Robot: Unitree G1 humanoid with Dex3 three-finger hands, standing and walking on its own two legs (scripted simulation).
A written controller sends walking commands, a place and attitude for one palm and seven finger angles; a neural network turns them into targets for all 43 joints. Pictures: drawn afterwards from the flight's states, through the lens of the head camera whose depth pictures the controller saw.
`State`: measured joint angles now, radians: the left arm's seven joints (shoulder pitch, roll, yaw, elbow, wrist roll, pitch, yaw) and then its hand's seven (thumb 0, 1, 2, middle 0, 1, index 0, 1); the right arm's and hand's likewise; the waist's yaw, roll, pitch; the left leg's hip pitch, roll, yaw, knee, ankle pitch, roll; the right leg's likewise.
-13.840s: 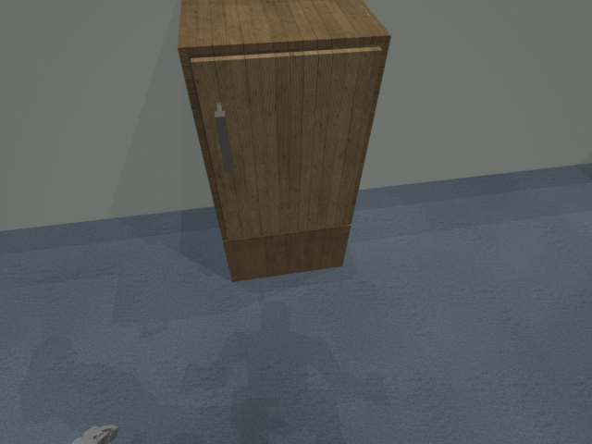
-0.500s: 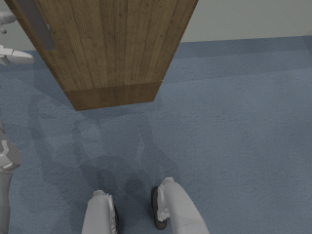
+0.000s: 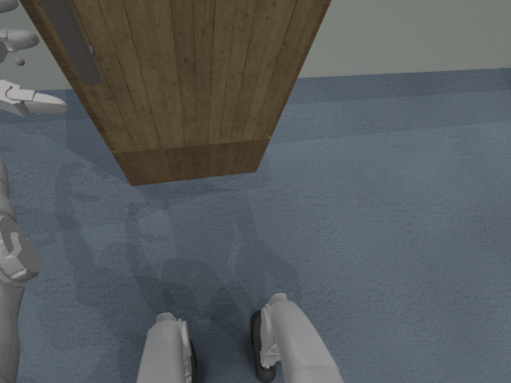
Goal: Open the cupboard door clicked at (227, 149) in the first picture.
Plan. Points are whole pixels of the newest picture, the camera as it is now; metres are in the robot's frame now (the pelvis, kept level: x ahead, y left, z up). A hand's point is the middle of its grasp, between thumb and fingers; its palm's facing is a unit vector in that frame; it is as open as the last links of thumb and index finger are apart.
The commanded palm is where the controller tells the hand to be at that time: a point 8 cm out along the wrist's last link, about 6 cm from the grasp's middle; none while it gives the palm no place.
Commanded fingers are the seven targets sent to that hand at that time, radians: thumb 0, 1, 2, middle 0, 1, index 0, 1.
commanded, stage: slide the fingers in behind the handle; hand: left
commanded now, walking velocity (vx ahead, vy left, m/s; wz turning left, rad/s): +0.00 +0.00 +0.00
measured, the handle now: (73, 27) +0.60 +0.19 +0.06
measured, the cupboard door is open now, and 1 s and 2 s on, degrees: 0 0 0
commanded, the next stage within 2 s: move the hooked fingers beside the handle in 1.58 s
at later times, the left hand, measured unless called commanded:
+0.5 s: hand (37, 57) +0.56 +0.23 +0.06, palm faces +0.10 -1.00 -0.01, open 14.0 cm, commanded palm +0.54 +0.24 +0.06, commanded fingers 0.00 -0.50 0.30 -0.30 -1.20 -0.30 -1.20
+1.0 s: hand (54, 65) +0.54 +0.21 +0.06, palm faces +0.14 -0.99 -0.01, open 15.0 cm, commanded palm +0.53 +0.20 +0.06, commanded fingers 0.00 -0.50 0.30 -0.30 -1.20 -0.30 -1.20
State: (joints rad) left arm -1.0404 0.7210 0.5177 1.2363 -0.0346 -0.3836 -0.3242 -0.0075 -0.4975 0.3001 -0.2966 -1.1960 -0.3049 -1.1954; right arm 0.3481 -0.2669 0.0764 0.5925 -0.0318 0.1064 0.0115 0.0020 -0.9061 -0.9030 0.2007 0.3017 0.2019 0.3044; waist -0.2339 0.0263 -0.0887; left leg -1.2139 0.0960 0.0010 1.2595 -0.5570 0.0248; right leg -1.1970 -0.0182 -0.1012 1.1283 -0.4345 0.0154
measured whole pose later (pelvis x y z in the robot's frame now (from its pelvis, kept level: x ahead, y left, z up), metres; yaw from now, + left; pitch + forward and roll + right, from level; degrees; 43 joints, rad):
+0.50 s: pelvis +0.00 +0.00 +0.00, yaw +0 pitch +30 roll -6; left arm -1.08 0.67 0.46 1.23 -0.04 -0.36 -0.24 -0.01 -0.50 0.30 -0.30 -1.20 -0.29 -1.22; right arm 0.39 -0.25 0.07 0.62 -0.05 0.10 0.03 0.00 -0.91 -0.90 0.20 0.30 0.20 0.30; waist -0.24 0.03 -0.09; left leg -1.23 0.09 0.00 1.26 -0.55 0.03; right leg -1.21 -0.02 -0.10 1.13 -0.43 0.02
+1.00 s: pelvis +0.01 +0.00 +0.00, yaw +3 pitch +29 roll -6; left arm -1.05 0.52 0.33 1.21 -0.07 -0.42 -0.10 -0.01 -0.50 0.30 -0.30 -1.20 -0.08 -1.16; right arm 0.37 -0.24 0.04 0.66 -0.07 0.09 0.06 0.00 -0.91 -0.90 0.20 0.30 0.20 0.30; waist -0.19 0.03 -0.11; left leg -1.19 0.07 -0.03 1.24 -0.55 0.02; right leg -1.16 -0.04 -0.13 1.11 -0.45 0.01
